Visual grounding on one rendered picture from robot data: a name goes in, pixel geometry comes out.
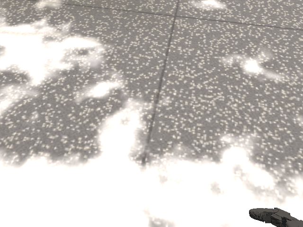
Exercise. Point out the robot right hand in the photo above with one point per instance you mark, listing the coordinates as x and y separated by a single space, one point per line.
276 217

